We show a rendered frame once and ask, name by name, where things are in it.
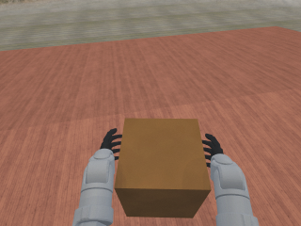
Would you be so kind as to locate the left robot forearm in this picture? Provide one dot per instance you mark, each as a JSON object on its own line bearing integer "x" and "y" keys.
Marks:
{"x": 95, "y": 205}

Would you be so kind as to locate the right robot forearm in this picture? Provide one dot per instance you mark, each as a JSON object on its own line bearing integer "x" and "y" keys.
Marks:
{"x": 231, "y": 193}

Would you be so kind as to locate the carton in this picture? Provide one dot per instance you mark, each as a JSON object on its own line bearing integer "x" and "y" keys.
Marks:
{"x": 162, "y": 170}

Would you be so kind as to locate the right robot hand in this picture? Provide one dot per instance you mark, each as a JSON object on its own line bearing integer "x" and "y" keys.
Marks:
{"x": 215, "y": 148}

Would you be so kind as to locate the left robot hand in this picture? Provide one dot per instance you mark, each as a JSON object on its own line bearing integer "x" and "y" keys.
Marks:
{"x": 108, "y": 144}

